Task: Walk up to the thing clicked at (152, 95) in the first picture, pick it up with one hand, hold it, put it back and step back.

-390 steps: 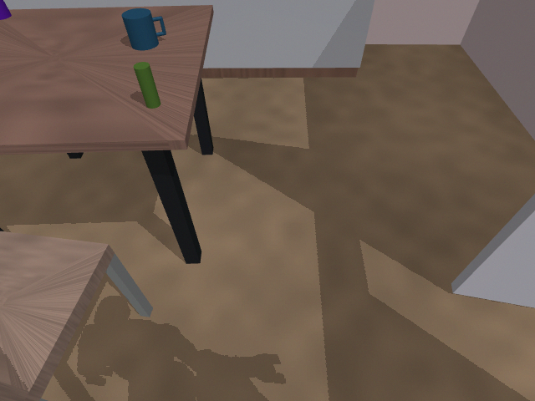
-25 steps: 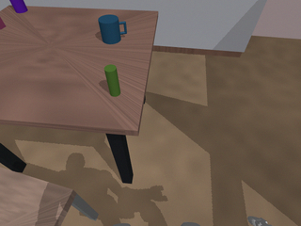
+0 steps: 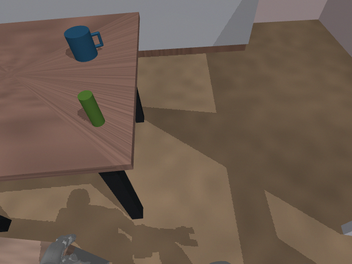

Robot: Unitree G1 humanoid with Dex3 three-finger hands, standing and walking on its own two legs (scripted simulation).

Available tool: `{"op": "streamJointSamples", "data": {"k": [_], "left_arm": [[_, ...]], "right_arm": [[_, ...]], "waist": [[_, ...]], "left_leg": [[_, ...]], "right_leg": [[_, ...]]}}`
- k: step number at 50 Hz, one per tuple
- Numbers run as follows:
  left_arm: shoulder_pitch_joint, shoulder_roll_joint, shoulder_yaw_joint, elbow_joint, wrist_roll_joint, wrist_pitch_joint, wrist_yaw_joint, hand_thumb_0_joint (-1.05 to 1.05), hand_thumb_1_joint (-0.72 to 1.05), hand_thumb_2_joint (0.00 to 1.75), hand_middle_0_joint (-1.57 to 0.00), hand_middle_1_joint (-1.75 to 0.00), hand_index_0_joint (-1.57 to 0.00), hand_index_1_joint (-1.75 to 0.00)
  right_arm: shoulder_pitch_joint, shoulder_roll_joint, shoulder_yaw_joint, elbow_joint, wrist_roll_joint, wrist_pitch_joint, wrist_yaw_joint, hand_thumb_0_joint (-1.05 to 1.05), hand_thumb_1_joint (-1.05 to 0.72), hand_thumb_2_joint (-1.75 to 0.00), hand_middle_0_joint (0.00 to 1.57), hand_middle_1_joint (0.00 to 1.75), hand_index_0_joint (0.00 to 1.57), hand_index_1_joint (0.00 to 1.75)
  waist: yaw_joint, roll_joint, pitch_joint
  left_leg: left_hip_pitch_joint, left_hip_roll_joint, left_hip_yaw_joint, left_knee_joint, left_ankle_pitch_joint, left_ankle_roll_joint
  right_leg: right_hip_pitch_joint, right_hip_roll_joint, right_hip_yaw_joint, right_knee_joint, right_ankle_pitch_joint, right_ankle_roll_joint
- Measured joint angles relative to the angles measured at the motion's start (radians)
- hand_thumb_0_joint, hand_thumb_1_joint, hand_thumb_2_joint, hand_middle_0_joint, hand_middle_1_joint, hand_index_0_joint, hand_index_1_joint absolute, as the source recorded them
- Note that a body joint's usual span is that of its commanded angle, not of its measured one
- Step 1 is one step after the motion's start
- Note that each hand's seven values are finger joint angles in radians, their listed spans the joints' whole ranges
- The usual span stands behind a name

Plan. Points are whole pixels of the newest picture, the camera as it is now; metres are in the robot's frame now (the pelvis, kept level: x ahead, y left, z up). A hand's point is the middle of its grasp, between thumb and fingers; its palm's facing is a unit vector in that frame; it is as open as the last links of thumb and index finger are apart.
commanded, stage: walk up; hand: left
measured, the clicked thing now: (92, 109) +0.53 +0.23 +0.02
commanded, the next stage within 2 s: stand in 0.66 s
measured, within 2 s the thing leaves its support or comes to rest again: neither
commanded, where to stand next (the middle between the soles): +0.06 +0.02 m, yaw +1 degrees
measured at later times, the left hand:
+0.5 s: hand out of the picture +0.08 +0.27 -0.15, palm faces -0.07 -0.93 -0.37, open 7.3 cm
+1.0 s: hand out of the picture +0.11 +0.27 -0.14, palm faces -0.05 -0.94 -0.33, open 7.3 cm
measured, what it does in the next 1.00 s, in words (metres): stands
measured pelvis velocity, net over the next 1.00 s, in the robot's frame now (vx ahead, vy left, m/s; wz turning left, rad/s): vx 0.01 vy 0.02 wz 0.00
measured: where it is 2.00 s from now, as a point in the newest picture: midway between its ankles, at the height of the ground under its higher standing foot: outside the picture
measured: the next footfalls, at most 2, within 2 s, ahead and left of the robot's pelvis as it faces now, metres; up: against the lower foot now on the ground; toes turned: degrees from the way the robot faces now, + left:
none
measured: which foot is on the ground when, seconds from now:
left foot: down 0.00-1.00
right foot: down 0.00-1.00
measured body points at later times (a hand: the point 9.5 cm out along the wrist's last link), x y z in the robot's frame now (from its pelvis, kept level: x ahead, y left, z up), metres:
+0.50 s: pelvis +0.00 +0.01 +0.00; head +0.03 +0.00 +0.45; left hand +0.09 +0.31 -0.12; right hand +0.09 -0.31 -0.13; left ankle -0.01 +0.14 -0.73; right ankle +0.02 -0.13 -0.73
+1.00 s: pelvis +0.01 +0.02 +0.01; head +0.02 +0.02 +0.46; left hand +0.11 +0.32 -0.12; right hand +0.09 -0.28 -0.12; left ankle -0.01 +0.14 -0.73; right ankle +0.02 -0.13 -0.73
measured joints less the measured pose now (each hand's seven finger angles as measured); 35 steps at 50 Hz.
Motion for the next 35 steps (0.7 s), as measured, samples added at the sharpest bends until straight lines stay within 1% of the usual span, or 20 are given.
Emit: {"op": "streamJointSamples", "data": {"k": [9, 21, 33, 35], "left_arm": [[0.038, -0.028, 0.004, 0.043, 0.000, 0.011, -0.008, 0.01, 0.90, 0.90, -0.21, -0.30, -0.21, -0.30], [0.106, -0.018, 0.012, 0.062, 0.004, 0.018, -0.004, 0.01, 0.91, 0.90, -0.21, -0.30, -0.21, -0.30], [0.116, -0.008, 0.009, 0.034, 0.009, 0.009, 0.002, 0.01, 0.91, 0.90, -0.21, -0.30, -0.21, -0.30], [0.106, -0.008, 0.008, 0.040, 0.005, 0.009, 0.001, 0.01, 0.91, 0.90, -0.21, -0.30, -0.21, -0.30]], "right_arm": [[-0.007, 0.031, 0.007, 0.026, -0.004, 0.000, 0.005, 0.01, -0.90, -0.90, 0.20, 0.30, 0.20, 0.30], [-0.033, 0.040, -0.007, 0.002, -0.002, 0.011, 0.002, 0.01, -0.90, -0.90, 0.20, 0.30, 0.20, 0.30], [-0.048, 0.036, -0.013, -0.025, 0.002, 0.018, 0.007, 0.01, -0.90, -0.90, 0.20, 0.30, 0.20, 0.30], [-0.043, 0.039, -0.009, -0.018, 0.000, 0.015, 0.004, 0.01, -0.90, -0.90, 0.20, 0.30, 0.20, 0.30]], "waist": [[0.019, -0.021, -0.006], [0.044, -0.024, -0.010], [0.047, -0.013, -0.017], [0.039, -0.014, -0.019]], "left_leg": [[0.033, 0.005, 0.017, -0.057, 0.028, 0.003], [0.039, 0.012, 0.032, -0.048, 0.015, 0.005], [0.031, 0.010, 0.046, -0.031, 0.000, 0.015], [0.038, 0.006, 0.039, -0.042, 0.005, 0.017]], "right_leg": [[0.030, 0.007, 0.015, -0.066, 0.040, 0.004], [0.035, 0.015, 0.029, -0.069, 0.041, 0.006], [0.029, 0.012, 0.044, -0.070, 0.040, 0.017], [0.042, 0.007, 0.036, -0.086, 0.044, 0.021]]}}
